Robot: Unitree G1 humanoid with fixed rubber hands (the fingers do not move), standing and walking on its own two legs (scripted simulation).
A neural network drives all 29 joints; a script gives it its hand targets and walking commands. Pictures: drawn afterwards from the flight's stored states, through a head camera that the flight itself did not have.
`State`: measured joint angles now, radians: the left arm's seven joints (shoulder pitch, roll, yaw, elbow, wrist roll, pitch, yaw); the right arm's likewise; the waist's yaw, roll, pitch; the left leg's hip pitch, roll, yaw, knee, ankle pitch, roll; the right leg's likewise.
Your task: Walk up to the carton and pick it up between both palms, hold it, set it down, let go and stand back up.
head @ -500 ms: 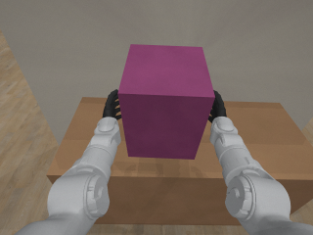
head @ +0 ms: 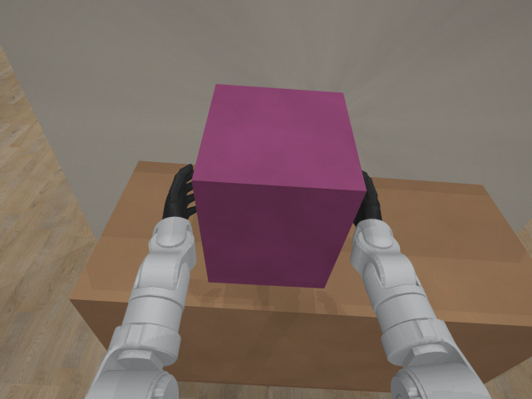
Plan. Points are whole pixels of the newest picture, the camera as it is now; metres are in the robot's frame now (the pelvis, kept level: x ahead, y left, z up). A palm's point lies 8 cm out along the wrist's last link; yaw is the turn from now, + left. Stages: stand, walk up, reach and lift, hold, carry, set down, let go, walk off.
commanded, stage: reach and lift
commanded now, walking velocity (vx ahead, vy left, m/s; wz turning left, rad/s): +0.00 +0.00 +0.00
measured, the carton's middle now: (272, 191) +0.43 -0.02 +0.11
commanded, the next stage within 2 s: hold in 1.26 s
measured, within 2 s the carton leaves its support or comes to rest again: neither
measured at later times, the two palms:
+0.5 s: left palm (155, 230) +0.32 +0.15 +0.14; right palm (368, 240) +0.31 -0.14 +0.13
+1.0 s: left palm (163, 221) +0.34 +0.14 +0.14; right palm (370, 226) +0.33 -0.15 +0.14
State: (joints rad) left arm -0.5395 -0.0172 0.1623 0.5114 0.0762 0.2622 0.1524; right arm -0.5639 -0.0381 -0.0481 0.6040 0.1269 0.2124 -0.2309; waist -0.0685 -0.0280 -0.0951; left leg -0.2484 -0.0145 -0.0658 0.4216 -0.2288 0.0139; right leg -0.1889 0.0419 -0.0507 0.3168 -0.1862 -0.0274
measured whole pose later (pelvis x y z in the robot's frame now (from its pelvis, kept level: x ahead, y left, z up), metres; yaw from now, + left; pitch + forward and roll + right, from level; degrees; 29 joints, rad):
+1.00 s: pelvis -0.03 +0.01 +0.00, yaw -1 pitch -7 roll -1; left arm -0.57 -0.08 0.28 0.32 0.31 0.51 0.05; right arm -0.63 0.03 -0.12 0.65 0.06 0.18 -0.20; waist -0.07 -0.07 0.06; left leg -0.04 -0.02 -0.03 0.34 -0.17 0.02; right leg -0.01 0.03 -0.02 0.27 -0.14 -0.02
